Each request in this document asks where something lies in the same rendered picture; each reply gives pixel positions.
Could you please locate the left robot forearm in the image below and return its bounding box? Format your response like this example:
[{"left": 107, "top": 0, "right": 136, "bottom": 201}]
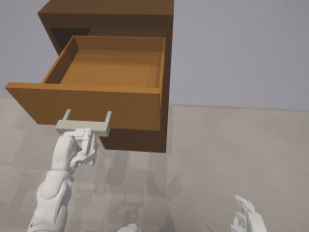
[{"left": 27, "top": 169, "right": 73, "bottom": 232}]

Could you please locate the drawer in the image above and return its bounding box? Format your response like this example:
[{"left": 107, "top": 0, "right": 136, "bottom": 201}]
[{"left": 5, "top": 35, "right": 166, "bottom": 131}]

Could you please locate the handle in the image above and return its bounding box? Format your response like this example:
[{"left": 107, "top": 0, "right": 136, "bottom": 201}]
[{"left": 55, "top": 109, "right": 113, "bottom": 137}]

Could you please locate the robot right hand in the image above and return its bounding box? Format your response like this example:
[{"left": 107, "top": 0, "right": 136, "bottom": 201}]
[{"left": 231, "top": 195, "right": 268, "bottom": 232}]

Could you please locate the cabinet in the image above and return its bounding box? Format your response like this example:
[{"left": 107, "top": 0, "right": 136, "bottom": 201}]
[{"left": 37, "top": 0, "right": 175, "bottom": 154}]

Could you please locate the robot left hand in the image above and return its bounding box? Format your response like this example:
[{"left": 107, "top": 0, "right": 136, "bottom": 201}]
[{"left": 51, "top": 128, "right": 98, "bottom": 175}]

